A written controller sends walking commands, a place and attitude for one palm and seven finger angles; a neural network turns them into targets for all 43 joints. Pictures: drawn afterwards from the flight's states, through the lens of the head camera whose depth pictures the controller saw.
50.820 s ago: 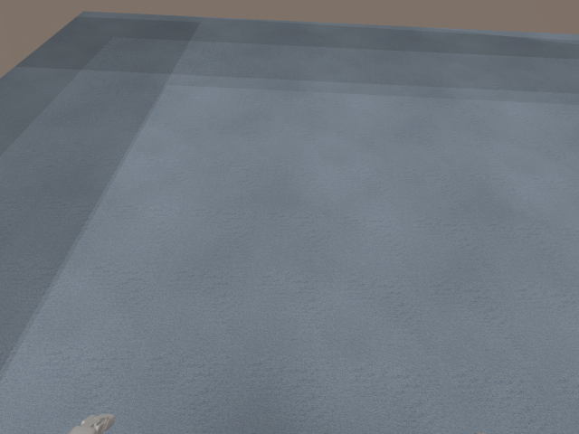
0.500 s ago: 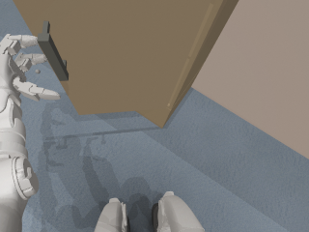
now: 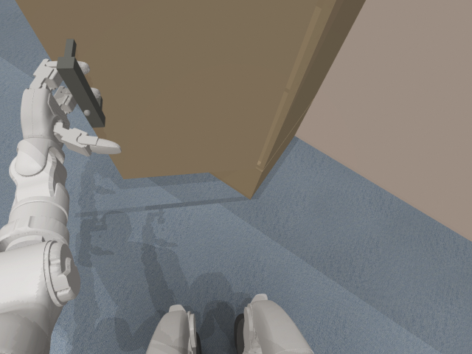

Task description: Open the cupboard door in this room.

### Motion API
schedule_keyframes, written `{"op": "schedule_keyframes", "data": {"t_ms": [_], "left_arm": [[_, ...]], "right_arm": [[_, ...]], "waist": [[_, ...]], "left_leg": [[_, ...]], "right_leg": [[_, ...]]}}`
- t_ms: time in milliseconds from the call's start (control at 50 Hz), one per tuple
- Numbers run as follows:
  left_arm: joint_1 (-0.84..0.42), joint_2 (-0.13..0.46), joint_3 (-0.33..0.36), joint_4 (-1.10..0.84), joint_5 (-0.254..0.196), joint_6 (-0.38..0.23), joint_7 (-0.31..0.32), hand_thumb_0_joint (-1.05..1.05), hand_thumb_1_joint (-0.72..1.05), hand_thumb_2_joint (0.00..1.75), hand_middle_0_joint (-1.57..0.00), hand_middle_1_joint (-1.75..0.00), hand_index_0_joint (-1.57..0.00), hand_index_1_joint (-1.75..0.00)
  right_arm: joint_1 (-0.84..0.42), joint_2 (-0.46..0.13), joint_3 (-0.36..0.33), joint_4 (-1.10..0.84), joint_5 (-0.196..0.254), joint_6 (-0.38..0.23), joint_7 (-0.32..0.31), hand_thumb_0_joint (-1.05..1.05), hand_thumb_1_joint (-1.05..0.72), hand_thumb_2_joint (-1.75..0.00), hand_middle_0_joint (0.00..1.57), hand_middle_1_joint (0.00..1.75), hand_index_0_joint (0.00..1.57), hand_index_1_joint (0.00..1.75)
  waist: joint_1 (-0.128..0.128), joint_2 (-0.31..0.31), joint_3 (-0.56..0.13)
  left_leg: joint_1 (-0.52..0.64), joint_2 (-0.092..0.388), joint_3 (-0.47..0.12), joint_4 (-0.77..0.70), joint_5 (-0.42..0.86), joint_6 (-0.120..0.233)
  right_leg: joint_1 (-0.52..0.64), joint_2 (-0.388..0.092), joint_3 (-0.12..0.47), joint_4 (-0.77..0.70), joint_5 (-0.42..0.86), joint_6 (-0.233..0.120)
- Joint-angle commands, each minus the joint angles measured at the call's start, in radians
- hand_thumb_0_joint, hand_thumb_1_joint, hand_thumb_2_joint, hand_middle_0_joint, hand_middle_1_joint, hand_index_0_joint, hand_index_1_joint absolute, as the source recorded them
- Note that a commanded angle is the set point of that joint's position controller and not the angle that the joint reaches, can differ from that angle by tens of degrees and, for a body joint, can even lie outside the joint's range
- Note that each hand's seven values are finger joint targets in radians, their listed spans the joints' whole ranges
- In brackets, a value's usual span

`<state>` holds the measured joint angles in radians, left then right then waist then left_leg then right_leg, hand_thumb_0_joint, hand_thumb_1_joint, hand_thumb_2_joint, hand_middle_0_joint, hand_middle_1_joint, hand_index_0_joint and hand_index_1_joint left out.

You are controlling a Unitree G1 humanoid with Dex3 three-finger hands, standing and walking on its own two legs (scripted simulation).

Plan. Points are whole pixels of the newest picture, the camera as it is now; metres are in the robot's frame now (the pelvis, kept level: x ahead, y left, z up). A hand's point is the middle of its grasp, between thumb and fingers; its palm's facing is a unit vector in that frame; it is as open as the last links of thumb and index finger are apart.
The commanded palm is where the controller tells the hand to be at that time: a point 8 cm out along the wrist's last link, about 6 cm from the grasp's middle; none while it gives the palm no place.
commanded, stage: slide the fingers in behind the handle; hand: left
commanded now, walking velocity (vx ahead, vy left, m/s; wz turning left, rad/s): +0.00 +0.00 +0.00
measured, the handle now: (85, 86) +0.55 +0.22 +0.05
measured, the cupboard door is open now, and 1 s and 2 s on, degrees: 42 42 57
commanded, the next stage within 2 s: close the thumb around the handle in 0.62 s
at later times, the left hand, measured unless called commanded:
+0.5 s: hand (94, 111) +0.50 +0.20 +0.05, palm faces +0.06 -1.00 -0.02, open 14.0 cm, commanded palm +0.48 +0.24 +0.05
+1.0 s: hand (94, 112) +0.50 +0.20 +0.05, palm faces +0.07 -1.00 -0.02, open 11.8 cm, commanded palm +0.47 +0.24 +0.05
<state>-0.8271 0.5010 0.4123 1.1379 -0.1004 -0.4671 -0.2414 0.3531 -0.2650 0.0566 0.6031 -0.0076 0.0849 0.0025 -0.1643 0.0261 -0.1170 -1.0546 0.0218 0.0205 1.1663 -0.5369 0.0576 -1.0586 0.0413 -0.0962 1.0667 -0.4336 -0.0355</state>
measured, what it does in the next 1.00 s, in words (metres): stands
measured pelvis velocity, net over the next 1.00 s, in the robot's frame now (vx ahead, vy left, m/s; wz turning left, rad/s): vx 0.00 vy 0.00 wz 0.00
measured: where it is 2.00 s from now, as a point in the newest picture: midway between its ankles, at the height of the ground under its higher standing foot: outside the picture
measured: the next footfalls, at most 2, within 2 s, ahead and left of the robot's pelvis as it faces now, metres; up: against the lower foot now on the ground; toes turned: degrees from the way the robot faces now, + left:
none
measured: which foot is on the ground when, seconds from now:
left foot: down 0.00-1.00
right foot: down 0.00-1.00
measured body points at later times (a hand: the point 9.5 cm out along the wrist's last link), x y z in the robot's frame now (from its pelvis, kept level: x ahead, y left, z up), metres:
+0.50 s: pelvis +0.00 +0.00 +0.00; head +0.15 +0.02 +0.42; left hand +0.49 +0.26 +0.05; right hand +0.02 -0.27 -0.11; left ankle +0.00 +0.08 -0.65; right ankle +0.03 -0.10 -0.65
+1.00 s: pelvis +0.00 +0.00 +0.00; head +0.14 +0.03 +0.42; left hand +0.49 +0.25 +0.05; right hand +0.02 -0.26 -0.11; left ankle +0.00 +0.08 -0.65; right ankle +0.03 -0.10 -0.65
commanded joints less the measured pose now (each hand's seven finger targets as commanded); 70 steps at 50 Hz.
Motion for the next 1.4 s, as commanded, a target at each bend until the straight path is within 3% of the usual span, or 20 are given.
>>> {"op": "schedule_keyframes", "data": {"t_ms": [0,60,80,180,220,280,300,360,420,660,700,800,860,960,1020,1140,1200,1280,1320,1380], "left_arm": [[-0.411,0.254,0.030,-0.203,-0.021,-0.070,0.001,0.00,-0.50,0.30,-0.30,-1.20,-0.30,-1.20],[-0.389,0.291,0.064,-0.226,-0.026,-0.077,-0.001,0.00,-0.50,0.30,-0.30,-1.20,-0.30,-1.20],[-0.394,0.254,0.031,-0.232,-0.024,-0.078,-0.004,0.00,-0.50,0.30,-0.30,-1.20,-0.30,-1.20],[-0.414,0.196,-0.012,-0.198,-0.027,-0.061,0.002,0.00,-0.50,0.30,-0.30,-1.20,-0.30,-1.20],[-0.428,0.231,0.016,-0.170,-0.025,-0.055,0.013,0.00,-0.50,0.30,-0.30,-1.20,-0.30,-1.20],[-0.449,0.300,0.058,-0.240,-0.009,-0.083,0.023,0.00,-0.50,0.30,-0.30,-1.20,-0.30,-1.20],[-0.442,0.276,0.039,-0.248,-0.005,-0.089,0.022,0.00,-0.50,0.30,-0.30,-1.20,-0.30,-1.20],[-0.385,0.214,0.007,-0.191,-0.019,-0.076,0.013,0.00,-0.50,0.30,-0.30,-1.20,-0.30,-1.20],[-0.377,0.270,0.047,-0.177,-0.019,-0.056,0.007,0.00,-0.50,0.30,-0.30,-1.20,-0.30,-1.20],[-0.411,0.187,-0.014,-0.234,-0.025,-0.078,0.010,0.00,-0.50,0.30,-0.30,-1.20,-0.30,-1.20],[-0.405,0.190,-0.003,-0.200,-0.025,-0.073,0.022,0.00,-0.50,0.30,-0.30,-1.20,-0.30,-1.20],[-0.398,0.238,0.028,-0.186,-0.009,-0.081,0.035,0.00,-0.22,0.42,-0.32,-1.23,-0.32,-1.23],[-0.437,0.202,-0.006,-0.217,-0.008,-0.091,0.035,0.00,-0.05,0.49,-0.33,-1.25,-0.33,-1.25],[-0.418,0.218,0.009,-0.191,-0.011,-0.086,0.033,0.00,0.23,0.61,-0.35,-1.28,-0.35,-1.28],[-0.421,0.172,-0.022,-0.211,-0.016,-0.088,0.034,0.00,0.40,0.68,-0.36,-1.30,-0.36,-1.30],[-0.429,0.195,-0.012,-0.188,-0.006,-0.084,0.040,0.00,0.73,0.83,-0.39,-1.33,-0.39,-1.33],[-0.443,0.188,-0.013,-0.217,-0.008,-0.096,0.044,0.00,0.90,0.90,-0.40,-1.35,-0.40,-1.35],[-0.412,0.202,0.003,-0.209,-0.012,-0.096,0.046,0.00,0.90,0.90,-0.40,-1.35,-0.40,-1.35],[-0.402,0.236,0.026,-0.187,-0.005,-0.089,0.046,0.00,0.90,0.90,-0.40,-1.35,-0.40,-1.35],[-0.416,0.231,0.020,-0.228,-0.006,-0.095,0.041,0.00,0.90,0.90,-0.40,-1.35,-0.40,-1.35]], "right_arm": [[0.166,-0.185,-0.073,-0.039,-0.006,-0.015,-0.011,0.00,-0.90,-0.90,0.20,0.30,0.20,0.30],[0.171,-0.188,-0.075,-0.047,-0.007,-0.020,-0.012,0.00,-0.90,-0.90,0.20,0.30,0.20,0.30],[0.169,-0.182,-0.075,-0.044,-0.006,-0.020,-0.010,0.00,-0.90,-0.90,0.20,0.30,0.20,0.30],[0.171,-0.184,-0.078,-0.030,-0.004,-0.018,-0.008,0.00,-0.90,-0.90,0.20,0.30,0.20,0.30],[0.172,-0.188,-0.075,-0.029,-0.003,-0.022,-0.012,0.00,-0.90,-0.90,0.20,0.30,0.20,0.30],[0.179,-0.187,-0.075,-0.035,-0.011,-0.027,-0.012,0.00,-0.90,-0.90,0.20,0.30,0.20,0.30],[0.177,-0.183,-0.075,-0.035,-0.012,-0.027,-0.010,0.00,-0.90,-0.90,0.20,0.30,0.20,0.30],[0.178,-0.180,-0.076,-0.039,-0.009,-0.024,-0.004,0.00,-0.90,-0.90,0.20,0.30,0.20,0.30],[0.177,-0.189,-0.074,-0.041,-0.005,-0.017,-0.009,0.00,-0.90,-0.90,0.20,0.30,0.20,0.30],[0.180,-0.185,-0.081,-0.033,-0.009,-0.021,-0.005,0.00,-0.90,-0.90,0.20,0.30,0.20,0.30],[0.179,-0.186,-0.082,-0.023,-0.010,-0.018,-0.004,0.00,-0.90,-0.90,0.20,0.30,0.20,0.30],[0.171,-0.185,-0.077,-0.030,-0.009,-0.019,-0.007,0.00,-0.90,-0.90,0.20,0.30,0.20,0.30],[0.170,-0.182,-0.077,-0.037,-0.012,-0.022,-0.006,0.00,-0.90,-0.90,0.20,0.30,0.20,0.30],[0.171,-0.185,-0.076,-0.037,-0.011,-0.020,-0.006,0.00,-0.90,-0.90,0.20,0.30,0.20,0.30],[0.170,-0.184,-0.080,-0.034,-0.012,-0.021,-0.003,0.00,-0.90,-0.90,0.20,0.30,0.20,0.30],[0.169,-0.184,-0.077,-0.026,-0.011,-0.020,-0.006,0.00,-0.90,-0.90,0.20,0.30,0.20,0.30],[0.174,-0.185,-0.081,-0.025,-0.014,-0.022,-0.006,0.00,-0.90,-0.90,0.20,0.30,0.20,0.30],[0.172,-0.182,-0.079,-0.028,-0.014,-0.022,-0.004,0.00,-0.90,-0.90,0.20,0.30,0.20,0.30],[0.177,-0.187,-0.078,-0.027,-0.012,-0.019,-0.007,0.00,-0.90,-0.90,0.20,0.30,0.20,0.30],[0.173,-0.182,-0.079,-0.035,-0.013,-0.020,-0.008,0.00,-0.90,-0.90,0.20,0.30,0.20,0.30]], "waist": [[-0.011,0.120,-0.490],[0.006,0.113,-0.531],[0.000,0.135,-0.545],[-0.023,0.116,-0.475],[-0.023,0.093,-0.443],[0.002,0.146,-0.562],[0.000,0.179,-0.567],[-0.013,0.125,-0.509],[-0.003,0.094,-0.498],[-0.009,0.155,-0.520],[-0.016,0.116,-0.494],[-0.002,0.115,-0.481],[-0.013,0.137,-0.502],[-0.008,0.130,-0.488],[-0.011,0.141,-0.511],[-0.013,0.128,-0.475],[-0.012,0.146,-0.514],[-0.002,0.145,-0.525],[-0.004,0.084,-0.489],[0.001,0.133,-0.532]], "left_leg": [[0.315,-0.001,-0.088,-0.132,0.415,-0.033],[0.315,-0.004,-0.087,-0.129,0.437,-0.030],[0.334,-0.003,-0.086,-0.130,0.451,-0.033],[0.332,0.002,-0.093,-0.134,0.421,-0.034],[0.272,-0.003,-0.085,-0.134,0.358,-0.027],[0.318,-0.006,-0.086,-0.123,0.427,-0.030],[0.352,-0.004,-0.086,-0.121,0.465,-0.036],[0.332,-0.002,-0.084,-0.121,0.468,-0.031],[0.272,-0.005,-0.076,-0.130,0.410,-0.025],[0.392,0.004,-0.102,-0.131,0.503,-0.043],[0.378,0.005,-0.103,-0.133,0.477,-0.044],[0.322,-0.003,-0.092,-0.135,0.426,-0.039],[0.354,-0.001,-0.099,-0.133,0.441,-0.039],[0.345,-0.001,-0.101,-0.137,0.443,-0.042],[0.387,0.003,-0.106,-0.138,0.454,-0.048],[0.345,0.000,-0.101,-0.141,0.424,-0.044],[0.387,0.003,-0.109,-0.136,0.463,-0.049],[0.363,-0.002,-0.096,-0.131,0.472,-0.045],[0.319,-0.001,-0.096,-0.137,0.433,-0.038],[0.345,-0.004,-0.089,-0.133,0.458,-0.038]], "right_leg": [[0.261,0.008,0.077,-0.095,0.278,0.014],[0.301,0.009,0.082,-0.086,0.310,0.010],[0.291,0.007,0.081,-0.086,0.316,0.013],[0.232,0.010,0.072,-0.097,0.276,0.014],[0.248,0.007,0.082,-0.104,0.244,0.015],[0.294,0.006,0.088,-0.080,0.304,0.011],[0.278,0.006,0.084,-0.077,0.323,0.010],[0.269,0.011,0.078,-0.086,0.327,0.012],[0.308,0.008,0.088,-0.094,0.311,0.015],[0.222,0.010,0.063,-0.080,0.306,0.008],[0.215,0.011,0.061,-0.089,0.289,0.012],[0.246,0.007,0.071,-0.086,0.277,0.011],[0.230,0.009,0.068,-0.081,0.277,0.008],[0.233,0.010,0.065,-0.081,0.276,0.008],[0.209,0.010,0.060,-0.087,0.264,0.010],[0.219,0.008,0.064,-0.088,0.260,0.009],[0.206,0.008,0.061,-0.082,0.270,0.009],[0.241,0.008,0.067,-0.081,0.299,0.011],[0.262,0.009,0.069,-0.087,0.289,0.012],[0.273,0.008,0.074,-0.083,0.311,0.012]]}}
